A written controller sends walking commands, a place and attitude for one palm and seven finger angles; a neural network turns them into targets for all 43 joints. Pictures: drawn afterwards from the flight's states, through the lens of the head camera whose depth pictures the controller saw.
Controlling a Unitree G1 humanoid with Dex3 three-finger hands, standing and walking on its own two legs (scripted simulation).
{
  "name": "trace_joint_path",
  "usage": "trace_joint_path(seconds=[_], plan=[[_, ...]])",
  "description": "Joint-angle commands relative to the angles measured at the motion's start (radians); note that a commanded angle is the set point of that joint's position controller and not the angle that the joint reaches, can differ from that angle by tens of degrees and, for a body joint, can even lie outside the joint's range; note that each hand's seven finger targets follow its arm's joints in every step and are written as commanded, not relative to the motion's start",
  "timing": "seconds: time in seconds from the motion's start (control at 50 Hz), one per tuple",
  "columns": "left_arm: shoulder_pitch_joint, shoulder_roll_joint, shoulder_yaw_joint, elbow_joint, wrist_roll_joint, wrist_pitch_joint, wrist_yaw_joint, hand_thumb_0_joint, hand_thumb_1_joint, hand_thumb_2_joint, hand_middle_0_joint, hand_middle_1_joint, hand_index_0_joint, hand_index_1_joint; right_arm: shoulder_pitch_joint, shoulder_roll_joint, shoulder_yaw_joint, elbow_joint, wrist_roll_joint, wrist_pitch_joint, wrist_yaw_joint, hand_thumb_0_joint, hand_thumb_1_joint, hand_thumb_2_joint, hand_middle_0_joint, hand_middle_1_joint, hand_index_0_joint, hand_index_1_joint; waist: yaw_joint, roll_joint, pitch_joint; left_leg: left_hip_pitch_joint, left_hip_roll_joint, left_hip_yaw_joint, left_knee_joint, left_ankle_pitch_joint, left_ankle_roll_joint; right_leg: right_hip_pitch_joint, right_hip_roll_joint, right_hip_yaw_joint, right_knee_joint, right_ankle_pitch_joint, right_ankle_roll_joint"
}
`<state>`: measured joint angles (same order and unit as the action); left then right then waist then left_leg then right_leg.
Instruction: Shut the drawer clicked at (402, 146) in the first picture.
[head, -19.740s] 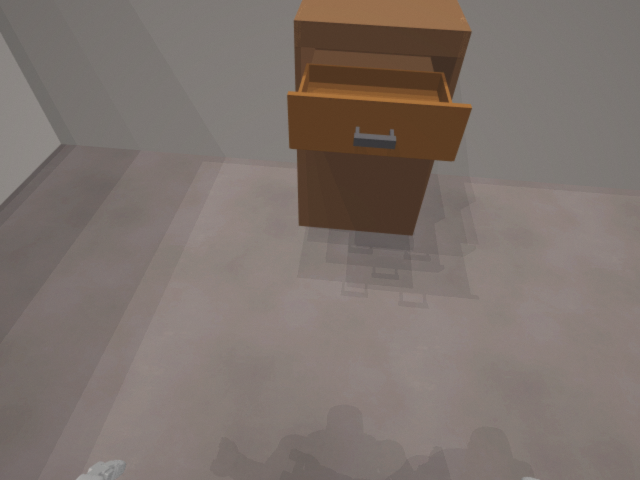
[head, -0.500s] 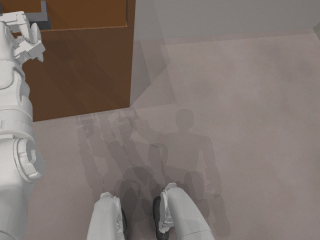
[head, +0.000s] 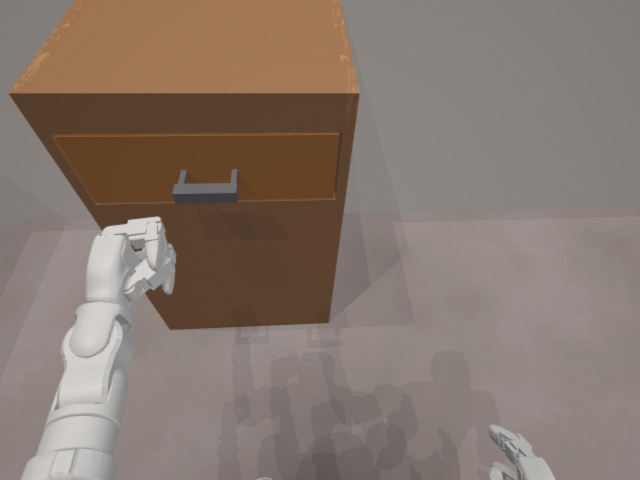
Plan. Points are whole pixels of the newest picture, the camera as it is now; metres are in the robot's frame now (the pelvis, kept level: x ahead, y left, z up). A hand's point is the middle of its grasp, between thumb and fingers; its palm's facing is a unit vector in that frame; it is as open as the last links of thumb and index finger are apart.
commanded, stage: draw the hand back to the body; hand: left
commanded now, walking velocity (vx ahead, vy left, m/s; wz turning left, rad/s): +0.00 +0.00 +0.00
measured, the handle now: (207, 184) +0.59 +0.21 -0.04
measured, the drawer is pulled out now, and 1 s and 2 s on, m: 0.00 0.00 0.00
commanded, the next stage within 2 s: step back with the hand held close in 0.86 s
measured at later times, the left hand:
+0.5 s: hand (71, 330) +0.23 +0.22 +0.16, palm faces +0.33 -0.89 -0.32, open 3.3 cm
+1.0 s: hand (20, 392) +0.18 +0.21 +0.20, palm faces +0.41 -0.83 -0.38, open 3.3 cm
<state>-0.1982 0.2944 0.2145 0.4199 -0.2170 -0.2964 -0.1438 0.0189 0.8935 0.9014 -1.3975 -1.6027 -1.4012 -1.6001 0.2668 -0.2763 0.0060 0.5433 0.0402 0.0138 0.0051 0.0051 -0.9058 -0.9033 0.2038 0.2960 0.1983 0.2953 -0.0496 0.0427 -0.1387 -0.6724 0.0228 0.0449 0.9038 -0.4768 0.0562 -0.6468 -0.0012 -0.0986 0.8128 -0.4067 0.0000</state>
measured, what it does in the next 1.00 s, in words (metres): stands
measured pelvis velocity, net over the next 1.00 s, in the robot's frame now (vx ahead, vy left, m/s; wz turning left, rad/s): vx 0.00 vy -0.03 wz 0.01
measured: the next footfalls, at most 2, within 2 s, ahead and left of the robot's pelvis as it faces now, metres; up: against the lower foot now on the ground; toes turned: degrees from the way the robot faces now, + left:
right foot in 2.00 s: -0.05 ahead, -0.13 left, +0.00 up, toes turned +7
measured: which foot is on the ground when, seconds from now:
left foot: down 0.00-1.00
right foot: down 0.00-1.00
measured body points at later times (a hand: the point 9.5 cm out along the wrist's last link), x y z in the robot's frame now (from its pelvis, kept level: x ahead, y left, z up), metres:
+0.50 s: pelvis +0.01 -0.02 +0.04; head -0.01 -0.03 +0.49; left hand +0.21 +0.27 +0.18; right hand +0.20 -0.23 -0.04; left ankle -0.02 +0.07 -0.70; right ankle -0.01 -0.13 -0.70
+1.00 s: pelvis +0.00 -0.03 +0.05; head -0.02 -0.05 +0.49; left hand +0.15 +0.26 +0.22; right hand +0.19 -0.24 -0.04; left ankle -0.02 +0.07 -0.70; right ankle -0.01 -0.13 -0.70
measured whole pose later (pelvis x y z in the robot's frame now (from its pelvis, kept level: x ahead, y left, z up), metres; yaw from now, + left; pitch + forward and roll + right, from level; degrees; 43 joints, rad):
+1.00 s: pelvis +0.00 -0.03 +0.05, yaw +1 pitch -5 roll -1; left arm 0.53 0.32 0.26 -0.44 -0.07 -0.08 0.11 0.02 0.89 0.90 -1.40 -1.60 -1.41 -1.60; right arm 0.22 -0.23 0.03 0.62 0.00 -0.12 -0.07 0.01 -0.90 -0.90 0.20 0.30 0.20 0.30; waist 0.06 0.07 0.01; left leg -0.09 0.01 0.05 0.45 -0.29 0.02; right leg -0.08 0.02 -0.09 0.40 -0.24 -0.03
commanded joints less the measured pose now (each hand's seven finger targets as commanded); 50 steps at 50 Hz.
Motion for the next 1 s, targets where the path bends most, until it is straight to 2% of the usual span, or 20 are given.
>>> trace_joint_path(seconds=[0.0, 0.02, 0.06, 0.12, 0.14, 0.16, 0.26, 0.34, 0.42, 0.5, 0.6, 0.66, 0.72, 0.76, 0.78, 0.82, 0.88, 0.92, 0.96, 0.98], plan=[[-0.126, 0.257, 0.057, -0.381, 0.116, 0.045, 0.14, 0.0, 0.9, 0.9, -1.4, -1.6, -1.4, -1.6, -0.027, -0.097, -0.041, -0.151, 0.009, -0.004, -0.043, 0.0, -0.9, -0.9, 0.2, 0.3, 0.2, 0.3, 0.029, 0.05, -0.27, 0.353, 0.016, -0.085, -0.232, 0.542, -0.049, 0.26, -0.005, 0.056, -0.136, 0.361, -0.038], [-0.083, 0.223, 0.039, -0.417, 0.114, 0.069, 0.163, 0.0, 0.9, 0.9, -1.4, -1.6, -1.4, -1.6, -0.045, -0.093, -0.037, -0.164, 0.011, -0.007, -0.052, 0.0, -0.9, -0.9, 0.2, 0.3, 0.2, 0.3, 0.031, 0.013, -0.235, 0.335, 0.016, -0.085, -0.251, 0.502, -0.048, 0.28, -0.01, 0.053, -0.149, 0.349, -0.036], [-0.045, 0.219, 0.025, -0.466, 0.127, 0.108, 0.2, 0.0, 0.9, 0.9, -1.4, -1.6, -1.4, -1.6, -0.082, -0.089, -0.024, -0.166, 0.015, -0.006, -0.066, 0.0, -0.9, -0.9, 0.2, 0.3, 0.2, 0.3, 0.037, 0.062, -0.183, 0.373, 0.019, -0.086, -0.299, 0.473, -0.047, 0.304, -0.007, 0.06, -0.187, 0.322, -0.038], [-0.032, 0.2, 0.001, -0.554, 0.139, 0.146, 0.24, 0.0, 0.9, 0.9, -1.4, -1.6, -1.4, -1.6, -0.116, -0.085, -0.011, -0.168, 0.011, -0.02, -0.081, 0.0, -0.9, -0.9, 0.2, 0.3, 0.2, 0.3, 0.035, 0.045, -0.114, 0.417, 0.024, -0.089, -0.36, 0.415, -0.042, 0.343, -0.011, 0.057, -0.247, 0.297, -0.038], [-0.025, 0.213, 0.009, -0.577, 0.139, 0.155, 0.247, 0.0, 0.9, 0.9, -1.4, -1.6, -1.4, -1.6, -0.125, -0.089, -0.009, -0.165, 0.011, -0.028, -0.085, 0.0, -0.9, -0.9, 0.2, 0.3, 0.2, 0.3, 0.037, 0.002, -0.103, 0.425, 0.024, -0.092, -0.376, 0.4, -0.037, 0.368, -0.007, 0.06, -0.267, 0.297, -0.038], [0.014, 0.186, -0.004, -0.569, 0.142, 0.166, 0.251, 0.0, 0.9, 0.9, -1.4, -1.6, -1.4, -1.6, -0.131, -0.085, -0.006, -0.159, 0.009, -0.034, -0.088, 0.0, -0.9, -0.9, 0.2, 0.3, 0.2, 0.3, 0.038, 0.012, -0.083, 0.448, 0.021, -0.083, -0.396, 0.395, -0.037, 0.381, -0.006, 0.062, -0.286, 0.296, -0.037], [0.18, 0.167, 0.003, -0.65, 0.143, 0.199, 0.257, 0.0, 0.9, 0.9, -1.4, -1.6, -1.4, -1.6, -0.157, -0.08, 0.005, -0.141, 0.0, -0.06, -0.087, 0.0, -0.9, -0.9, 0.2, 0.3, 0.2, 0.3, 0.063, 0.0, -0.017, 0.513, 0.018, -0.075, -0.463, 0.437, -0.034, 0.47, -0.008, 0.06, -0.357, 0.336, -0.036], [0.281, 0.196, 0.052, -0.759, 0.14, 0.201, 0.254, 0.0, 0.9, 0.9, -1.4, -1.6, -1.4, -1.6, -0.178, -0.077, 0.006, -0.131, -0.011, -0.078, -0.08, 0.0, -0.9, -0.9, 0.2, 0.3, 0.2, 0.3, 0.079, -0.009, 0.021, 0.538, 0.015, -0.066, -0.498, 0.466, -0.031, 0.528, -0.007, 0.061, -0.403, 0.371, -0.038], [0.383, 0.216, 0.104, -0.895, 0.139, 0.195, 0.255, 0.0, 0.9, 0.9, -1.4, -1.6, -1.4, -1.6, -0.187, -0.064, 0.004, -0.13, -0.021, -0.099, -0.074, 0.0, -0.9, -0.9, 0.2, 0.3, 0.2, 0.3, 0.092, 0.03, 0.002, 0.58, 0.009, -0.053, -0.51, 0.53, -0.03, 0.579, -0.011, 0.066, -0.42, 0.434, -0.035], [0.485, 0.215, 0.131, -1.013, 0.138, 0.187, 0.255, 0.0, 0.9, 0.9, -1.4, -1.6, -1.4, -1.6, -0.194, -0.058, 0.0, -0.128, -0.026, -0.123, -0.067, 0.0, -0.9, -0.9, 0.2, 0.3, 0.2, 0.3, 0.097, 0.053, 0.03, 0.589, 0.006, -0.049, -0.516, 0.54, -0.031, 0.589, -0.01, 0.068, -0.438, 0.443, -0.032], [0.631, 0.214, 0.167, -1.093, 0.134, 0.174, 0.256, 0.0, 0.9, 0.9, -1.4, -1.6, -1.4, -1.6, -0.195, -0.053, -0.008, -0.125, -0.029, -0.148, -0.064, 0.0, -0.9, -0.9, 0.2, 0.3, 0.2, 0.3, 0.104, 0.003, 0.075, 0.576, 0.004, -0.039, -0.516, 0.49, -0.026, 0.58, -0.008, 0.07, -0.459, 0.424, -0.028], [0.701, 0.221, 0.195, -1.134, 0.132, 0.161, 0.255, 0.0, 0.9, 0.9, -1.4, -1.6, -1.4, -1.6, -0.194, -0.051, -0.013, -0.125, -0.027, -0.162, -0.066, 0.0, -0.9, -0.9, 0.2, 0.3, 0.2, 0.3, 0.11, 0.001, 0.087, 0.571, 0.005, -0.039, -0.512, 0.47, -0.024, 0.575, -0.008, 0.076, -0.464, 0.414, -0.028], [0.683, 0.177, 0.163, -1.05, 0.138, 0.166, 0.254, 0.0, 0.9, 0.9, -1.4, -1.6, -1.4, -1.6, -0.186, -0.055, -0.018, -0.103, -0.026, -0.158, -0.07, 0.0, -0.9, -0.9, 0.2, 0.3, 0.2, 0.3, 0.092, -0.039, 0.158, 0.555, 0.007, -0.032, -0.514, 0.403, -0.019, 0.52, -0.01, 0.079, -0.486, 0.344, -0.022], [0.644, 0.17, 0.15, -1.022, 0.14, 0.163, 0.255, 0.0, 0.9, 0.9, -1.4, -1.6, -1.4, -1.6, -0.186, -0.058, -0.019, -0.101, -0.025, -0.158, -0.076, 0.0, -0.9, -0.9, 0.2, 0.3, 0.2, 0.3, 0.085, -0.032, 0.207, 0.542, 0.006, -0.036, -0.521, 0.344, -0.016, 0.488, -0.011, 0.084, -0.507, 0.267, -0.021], [0.636, 0.181, 0.162, -1.02, 0.141, 0.158, 0.258, 0.0, 0.9, 0.9, -1.4, -1.6, -1.4, -1.6, -0.185, -0.057, -0.02, -0.099, -0.024, -0.16, -0.079, 0.0, -0.9, -0.9, 0.2, 0.3, 0.2, 0.3, 0.089, -0.037, 0.192, 0.546, 0.004, -0.04, -0.522, 0.33, -0.014, 0.489, -0.014, 0.087, -0.509, 0.244, -0.02], [0.623, 0.198, 0.173, -1.058, 0.146, 0.147, 0.263, 0.0, 0.9, 0.9, -1.4, -1.6, -1.4, -1.6, -0.186, -0.056, -0.022, -0.103, -0.027, -0.169, -0.084, 0.0, -0.9, -0.9, 0.2, 0.3, 0.2, 0.3, 0.097, -0.01, 0.128, 0.572, 0.001, -0.039, -0.518, 0.342, -0.011, 0.514, -0.017, 0.087, -0.497, 0.254, -0.022], [0.625, 0.217, 0.182, -1.107, 0.148, 0.135, 0.271, 0.0, 0.9, 0.9, -1.4, -1.6, -1.4, -1.6, -0.192, -0.05, -0.017, -0.104, -0.031, -0.19, -0.087, 0.0, -0.9, -0.9, 0.2, 0.3, 0.2, 0.3, 0.108, 0.031, 0.079, 0.582, -0.004, -0.042, -0.519, 0.359, -0.013, 0.553, -0.021, 0.091, -0.488, 0.278, -0.026], [0.64, 0.216, 0.181, -1.123, 0.148, 0.133, 0.274, 0.0, 0.9, 0.9, -1.4, -1.6, -1.4, -1.6, -0.194, -0.046, -0.016, -0.104, -0.032, -0.202, -0.086, 0.0, -0.9, -0.9, 0.2, 0.3, 0.2, 0.3, 0.11, 0.028, 0.075, 0.584, -0.005, -0.04, -0.513, 0.382, -0.014, 0.561, -0.021, 0.093, -0.486, 0.308, -0.026], [0.639, 0.215, 0.18, -1.119, 0.148, 0.135, 0.274, 0.0, 0.9, 0.9, -1.4, -1.6, -1.4, -1.6, -0.2, -0.043, -0.013, -0.1, -0.032, -0.211, -0.087, 0.0, -0.9, -0.9, 0.2, 0.3, 0.2, 0.3, 0.109, 0.035, 0.109, 0.573, -0.004, -0.044, -0.52, 0.374, -0.018, 0.551, -0.018, 0.091, -0.492, 0.297, -0.028], [0.515, 0.338, 0.323, -1.188, 0.15, 0.087, 0.28, 0.0, 0.9, 0.9, -1.4, -1.6, -1.4, -1.6, -0.177, -0.068, -0.021, -0.127, -0.033, -0.183, -0.08, 0.0, -0.9, -0.9, 0.2, 0.3, 0.2, 0.3, 0.063, -0.031, 0.232, 0.47, 0.012, -0.061, -0.495, 0.285, -0.003, 0.433, -0.077, 0.224, -0.565, 0.291, -0.026]])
